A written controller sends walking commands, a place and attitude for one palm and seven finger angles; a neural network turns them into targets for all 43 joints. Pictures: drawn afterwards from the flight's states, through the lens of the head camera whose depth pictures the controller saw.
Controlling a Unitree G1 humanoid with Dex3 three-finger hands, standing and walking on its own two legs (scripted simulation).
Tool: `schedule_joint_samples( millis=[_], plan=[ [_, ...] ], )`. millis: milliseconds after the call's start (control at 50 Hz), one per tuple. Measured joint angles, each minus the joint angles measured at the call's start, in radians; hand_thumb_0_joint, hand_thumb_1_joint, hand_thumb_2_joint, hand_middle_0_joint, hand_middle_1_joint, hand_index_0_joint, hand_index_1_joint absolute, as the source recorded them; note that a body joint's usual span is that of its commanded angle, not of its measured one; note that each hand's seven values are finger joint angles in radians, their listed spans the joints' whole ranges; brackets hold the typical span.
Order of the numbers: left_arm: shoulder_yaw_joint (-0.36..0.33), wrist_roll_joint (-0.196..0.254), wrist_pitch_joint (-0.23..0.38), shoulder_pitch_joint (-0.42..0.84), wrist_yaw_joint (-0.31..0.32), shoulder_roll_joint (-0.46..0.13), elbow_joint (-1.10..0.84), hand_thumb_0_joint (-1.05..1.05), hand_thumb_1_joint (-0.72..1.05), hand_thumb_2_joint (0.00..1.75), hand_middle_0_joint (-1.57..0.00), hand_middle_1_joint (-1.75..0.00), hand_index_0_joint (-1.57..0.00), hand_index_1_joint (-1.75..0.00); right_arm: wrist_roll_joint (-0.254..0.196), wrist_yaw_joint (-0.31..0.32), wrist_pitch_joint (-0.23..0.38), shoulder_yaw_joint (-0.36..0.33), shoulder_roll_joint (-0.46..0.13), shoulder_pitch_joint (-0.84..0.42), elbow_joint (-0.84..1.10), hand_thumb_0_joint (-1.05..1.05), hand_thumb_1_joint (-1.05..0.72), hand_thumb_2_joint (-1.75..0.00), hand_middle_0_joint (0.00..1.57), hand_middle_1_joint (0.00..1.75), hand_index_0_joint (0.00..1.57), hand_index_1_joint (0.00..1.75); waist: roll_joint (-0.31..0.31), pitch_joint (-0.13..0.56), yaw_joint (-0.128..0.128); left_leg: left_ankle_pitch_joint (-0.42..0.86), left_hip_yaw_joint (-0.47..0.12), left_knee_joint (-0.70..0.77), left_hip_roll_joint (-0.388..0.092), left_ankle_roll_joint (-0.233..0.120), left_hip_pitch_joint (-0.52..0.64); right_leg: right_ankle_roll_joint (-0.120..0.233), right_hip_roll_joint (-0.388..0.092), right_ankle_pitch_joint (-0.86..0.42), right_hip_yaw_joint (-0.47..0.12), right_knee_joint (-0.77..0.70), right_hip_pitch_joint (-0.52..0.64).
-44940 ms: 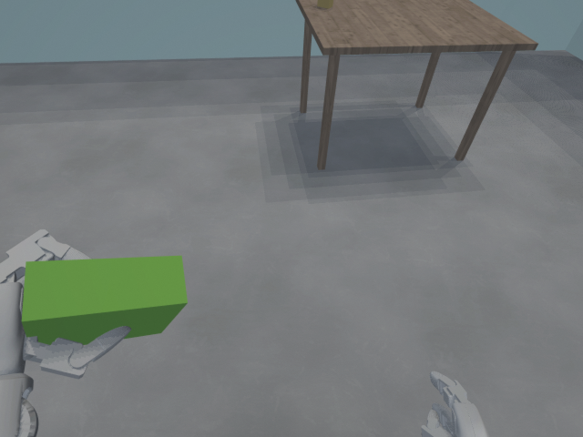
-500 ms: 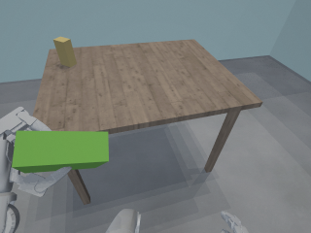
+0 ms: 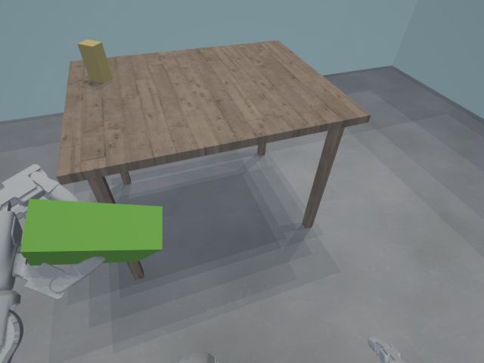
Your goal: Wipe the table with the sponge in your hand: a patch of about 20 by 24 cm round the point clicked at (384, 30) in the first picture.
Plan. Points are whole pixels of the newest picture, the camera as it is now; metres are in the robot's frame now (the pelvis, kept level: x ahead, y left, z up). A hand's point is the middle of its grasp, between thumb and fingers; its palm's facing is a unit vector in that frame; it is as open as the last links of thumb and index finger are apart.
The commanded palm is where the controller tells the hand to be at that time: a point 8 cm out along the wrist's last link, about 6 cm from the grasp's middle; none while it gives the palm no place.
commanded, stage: stop stepping back and stand still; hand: left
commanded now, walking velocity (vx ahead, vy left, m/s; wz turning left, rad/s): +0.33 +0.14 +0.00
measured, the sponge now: (114, 236) +0.23 +0.18 +0.16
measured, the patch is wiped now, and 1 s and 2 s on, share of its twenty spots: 1.00 1.00 1.00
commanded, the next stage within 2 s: stand and wait in 0.64 s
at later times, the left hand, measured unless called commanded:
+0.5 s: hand (47, 281) +0.15 +0.21 +0.20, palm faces +0.38 -0.83 -0.40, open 9.6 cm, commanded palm +0.09 +0.26 +0.21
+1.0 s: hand (69, 246) +0.20 +0.21 +0.20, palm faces +0.38 -0.85 -0.37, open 9.6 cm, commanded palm +0.14 +0.26 +0.21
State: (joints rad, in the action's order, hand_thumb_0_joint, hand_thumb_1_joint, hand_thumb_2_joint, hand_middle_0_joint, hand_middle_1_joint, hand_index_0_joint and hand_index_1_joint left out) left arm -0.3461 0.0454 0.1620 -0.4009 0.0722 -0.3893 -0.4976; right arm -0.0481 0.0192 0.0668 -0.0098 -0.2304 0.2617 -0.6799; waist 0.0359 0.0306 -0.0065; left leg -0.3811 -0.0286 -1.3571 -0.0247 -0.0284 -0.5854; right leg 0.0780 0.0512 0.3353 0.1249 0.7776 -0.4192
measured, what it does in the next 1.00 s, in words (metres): steps on the spot: left foot, then right foot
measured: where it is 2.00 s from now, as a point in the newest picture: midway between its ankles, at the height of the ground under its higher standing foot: outside the picture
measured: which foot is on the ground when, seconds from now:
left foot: up 0.00-0.10, down 0.12-1.00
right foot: down 0.00-0.16, up 0.18-0.44, down 0.46-1.00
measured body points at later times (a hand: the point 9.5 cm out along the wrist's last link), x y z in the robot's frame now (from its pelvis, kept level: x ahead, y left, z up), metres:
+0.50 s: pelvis -0.07 -0.02 +0.02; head -0.08 -0.03 +0.47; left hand +0.13 +0.26 +0.22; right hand +0.06 -0.25 -0.09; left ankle -0.08 +0.09 -0.68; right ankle -0.04 -0.15 -0.70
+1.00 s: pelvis -0.01 -0.02 +0.03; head +0.00 -0.02 +0.48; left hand +0.17 +0.25 +0.22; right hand +0.15 -0.26 -0.06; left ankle -0.02 +0.10 -0.70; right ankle -0.03 -0.13 -0.70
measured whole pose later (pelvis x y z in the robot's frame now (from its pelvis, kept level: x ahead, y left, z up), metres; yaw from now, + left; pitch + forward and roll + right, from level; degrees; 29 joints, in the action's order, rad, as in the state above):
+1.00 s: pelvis -0.01 -0.02 +0.03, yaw +1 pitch +1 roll -1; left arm -0.31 0.06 0.14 -0.52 0.16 -0.35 -0.54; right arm -0.02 0.07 0.08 0.00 -0.22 0.21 -0.62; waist 0.02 0.00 -0.01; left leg -0.32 0.01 -0.58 -0.04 0.00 -0.27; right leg 0.01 -0.01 0.32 0.08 0.56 -0.25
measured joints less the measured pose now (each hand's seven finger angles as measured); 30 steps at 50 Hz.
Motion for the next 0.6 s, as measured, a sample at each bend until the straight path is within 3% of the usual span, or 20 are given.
schedule_joint_samples(
  millis=[60,120,140,160,200,240,280,340,420,460,500,540,560,600],
  plan=[
    [-0.016,0.003,-0.006,-0.035,0.004,-0.006,-0.02,-0.01,-0.51,1.09,-0.8,-1.39,-0.8,-1.41,0.002,-0.001,0.001,0.012,0.018,-0.005,-0.005,0.01,-0.9,-0.9,0.2,0.3,0.2,0.3,-0.037,0.036,-0.019,0.043,0.051,0.038,0.001,-0.016,0.008,0.0,-0.007,-0.046,-0.012,-0.032,-0.05],
    [-0.025,0.004,-0.018,-0.051,0.018,-0.028,-0.056,-0.01,-0.51,1.09,-0.8,-1.39,-0.8,-1.41,0.005,0.01,0.026,0.021,0.031,0.004,0.014,0.01,-0.9,-0.9,0.2,0.3,0.2,0.3,-0.076,0.058,-0.035,-0.001,0.091,0.365,-0.007,-0.04,0.141,-0.004,-0.027,-0.079,-0.018,-0.037,-0.107],
    [-0.03,0.004,-0.019,-0.056,0.024,-0.033,-0.071,-0.01,-0.51,1.09,-0.8,-1.39,-0.8,-1.41,0.008,0.016,0.038,0.024,0.03,0.007,0.025,0.01,-0.9,-0.9,0.2,0.3,0.2,0.3,-0.086,0.062,-0.037,-0.082,0.1,0.501,0.0,-0.033,0.21,-0.007,-0.035,-0.081,-0.022,-0.021,-0.129],
    [-0.039,0.006,-0.017,-0.06,0.031,-0.041,-0.079,-0.01,-0.51,1.09,-0.8,-1.39,-0.8,-1.41,0.013,0.022,0.048,0.025,0.038,0.001,0.028,0.01,-0.9,-0.9,0.2,0.3,0.2,0.3,-0.116,0.056,-0.036,-0.157,0.121,0.581,0.022,-0.005,0.25,-0.01,-0.053,-0.057,-0.044,0.015,-0.153],
    [-0.05,0.004,-0.017,-0.076,0.048,-0.032,-0.061,-0.01,-0.51,1.09,-0.8,-1.39,-0.8,-1.41,0.021,0.034,0.065,0.029,0.052,-0.01,0.037,0.01,-0.9,-0.9,0.2,0.3,0.2,0.3,-0.148,0.035,-0.027,-0.107,0.168,0.622,0.052,-0.009,0.288,-0.033,-0.062,0.062,-0.092,0.184,-0.187],
    [-0.042,-0.001,-0.01,-0.079,0.049,-0.022,-0.012,-0.01,-0.51,1.09,-0.8,-1.39,-0.81,-1.41,0.022,0.03,0.091,0.029,0.058,-0.006,0.025,0.01,-0.9,-0.9,0.2,0.3,0.2,0.3,-0.126,0.043,-0.038,-0.043,0.169,0.658,0.056,-0.023,0.306,-0.049,-0.051,0.082,-0.114,0.381,-0.218],
    [-0.026,0.0,-0.008,-0.068,0.042,-0.015,0.038,-0.01,-0.51,1.09,-0.8,-1.39,-0.8,-1.41,0.013,0.019,0.097,0.031,0.06,0.005,0.001,0.01,-0.9,-0.9,0.2,0.3,0.2,0.3,-0.097,0.057,-0.039,-0.009,0.153,0.699,0.049,-0.024,0.314,-0.059,-0.051,0.057,-0.118,0.47,-0.224],
    [-0.013,-0.001,-0.016,-0.062,0.042,0.007,0.058,-0.01,-0.51,1.09,-0.8,-1.39,-0.8,-1.41,0.011,0.012,0.088,0.036,0.059,0.025,-0.018,0.01,-0.9,-0.9,0.2,0.3,0.2,0.3,-0.051,0.062,-0.028,0.024,0.128,0.745,0.021,-0.015,0.318,-0.063,-0.075,0.033,-0.094,0.352,-0.163],
    [-0.021,0.003,-0.023,-0.078,0.05,0.018,0.033,-0.01,-0.51,1.09,-0.8,-1.39,-0.8,-1.41,0.022,0.019,0.08,0.047,0.055,0.041,-0.003,0.01,-0.9,-0.9,0.2,0.3,0.2,0.3,-0.011,0.046,-0.014,0.026,0.118,0.737,-0.02,0.005,0.308,-0.068,-0.096,0.062,-0.057,0.005,-0.001],
    [-0.023,0.003,-0.025,-0.065,0.056,0.004,0.021,-0.01,-0.51,1.09,-0.79,-1.39,-0.8,-1.41,0.027,0.024,0.074,0.047,0.049,0.041,0.017,0.01,-0.9,-0.9,0.21,0.31,0.2,0.3,0.001,0.03,-0.011,-0.018,0.106,0.652,-0.038,0.001,0.265,-0.055,-0.089,0.012,-0.045,-0.155,0.082],
    [0.003,-0.001,-0.027,-0.028,0.053,0.023,0.027,-0.01,-0.51,1.09,-0.79,-1.39,-0.8,-1.41,0.023,0.026,0.054,0.031,0.027,0.013,0.007,0.01,-0.9,-0.9,0.21,0.31,0.2,0.3,0.035,-0.002,-0.009,-0.078,0.051,0.464,-0.041,-0.009,0.186,-0.062,-0.067,-0.032,-0.019,-0.131,0.073],
    [0.027,0.003,-0.035,-0.019,0.046,0.042,0.017,-0.01,-0.51,1.09,-0.79,-1.39,-0.8,-1.41,0.02,0.025,0.029,0.014,0.014,-0.013,-0.015,0.01,-0.9,-0.9,0.21,0.31,0.2,0.3,0.025,-0.016,-0.005,-0.073,0.03,0.297,-0.017,-0.008,0.12,-0.061,-0.069,-0.032,-0.015,-0.124,0.075],
    [0.031,0.005,-0.036,-0.03,0.044,0.046,0.002,-0.01,-0.51,1.09,-0.79,-1.39,-0.8,-1.41,0.019,0.025,0.018,0.01,0.011,-0.022,-0.019,0.01,-0.9,-0.9,0.21,0.3,0.2,0.3,0.01,-0.017,-0.004,-0.06,0.037,0.273,-0.014,-0.011,0.105,-0.06,-0.073,-0.033,-0.021,-0.13,0.076],
    [0.024,0.008,-0.036,-0.067,0.045,0.041,-0.042,-0.01,-0.51,1.09,-0.8,-1.39,-0.8,-1.41,0.021,0.032,0.001,0.008,0.01,-0.034,-0.005,0.01,-0.9,-0.9,0.2,0.3,0.2,0.3,-0.031,-0.014,-0.01,-0.032,0.063,0.37,-0.024,-0.017,0.122,-0.059,-0.087,-0.032,-0.038,-0.134,0.071]
  ],
)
